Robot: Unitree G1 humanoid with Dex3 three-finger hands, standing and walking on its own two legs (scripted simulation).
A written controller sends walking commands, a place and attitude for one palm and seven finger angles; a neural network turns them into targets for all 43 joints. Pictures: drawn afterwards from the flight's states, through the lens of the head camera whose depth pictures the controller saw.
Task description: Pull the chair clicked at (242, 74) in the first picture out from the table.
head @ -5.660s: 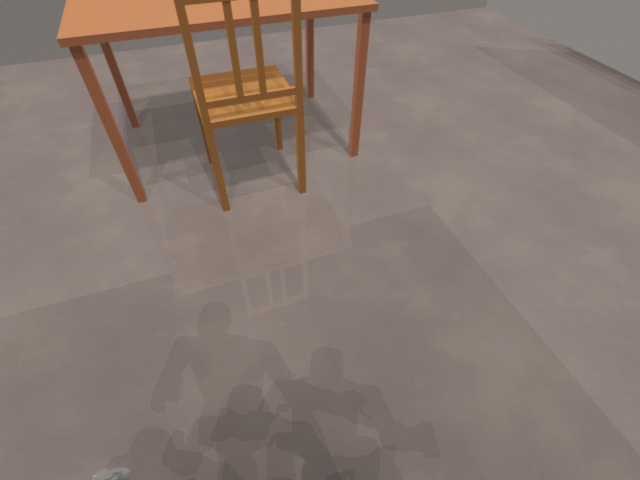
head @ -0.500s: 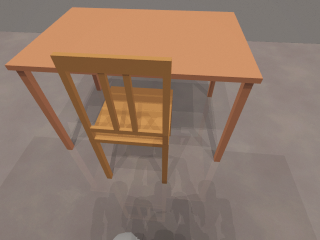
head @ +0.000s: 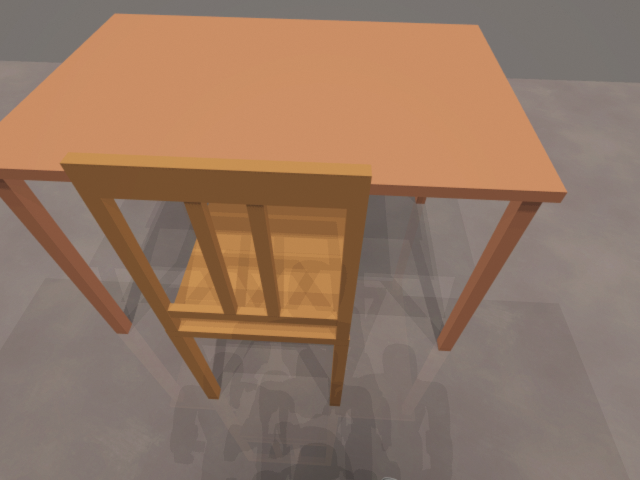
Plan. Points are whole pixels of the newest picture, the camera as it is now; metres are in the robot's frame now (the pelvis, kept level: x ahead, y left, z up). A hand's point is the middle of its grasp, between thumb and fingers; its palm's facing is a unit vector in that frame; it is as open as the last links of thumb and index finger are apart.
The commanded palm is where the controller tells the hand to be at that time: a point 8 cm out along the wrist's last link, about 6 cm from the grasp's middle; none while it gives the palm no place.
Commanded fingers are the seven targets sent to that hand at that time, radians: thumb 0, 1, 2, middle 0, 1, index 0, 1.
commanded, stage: come to a stop and stand still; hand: left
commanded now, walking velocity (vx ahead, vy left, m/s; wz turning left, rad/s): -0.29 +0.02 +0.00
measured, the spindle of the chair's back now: (215, 263) +0.46 +0.21 -0.07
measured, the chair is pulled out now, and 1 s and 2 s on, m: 0.00 0.00 0.00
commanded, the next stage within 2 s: look again from close up in 1.32 s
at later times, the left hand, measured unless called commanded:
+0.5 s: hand out of the picture +0.05 +0.22 -0.18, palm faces +0.06 -0.97 -0.22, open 7.3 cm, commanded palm none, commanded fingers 0.00 0.90 0.90 -0.20 -0.30 -0.20 -0.30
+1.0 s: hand out of the picture -0.04 +0.15 -0.17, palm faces +0.02 -0.99 -0.16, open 7.3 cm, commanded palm none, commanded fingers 0.00 0.90 0.90 -0.20 -0.30 -0.20 -0.30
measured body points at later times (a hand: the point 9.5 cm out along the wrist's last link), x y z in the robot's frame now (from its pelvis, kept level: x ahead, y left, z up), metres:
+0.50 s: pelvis +0.01 +0.03 +0.00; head +0.02 +0.04 +0.44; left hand +0.05 +0.27 -0.17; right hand +0.04 -0.20 -0.15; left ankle +0.00 +0.14 -0.74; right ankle +0.04 -0.10 -0.72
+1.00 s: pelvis -0.02 +0.01 +0.00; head -0.01 +0.00 +0.45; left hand -0.04 +0.21 -0.16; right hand -0.04 -0.21 -0.16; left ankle +0.00 +0.14 -0.74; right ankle -0.05 -0.08 -0.74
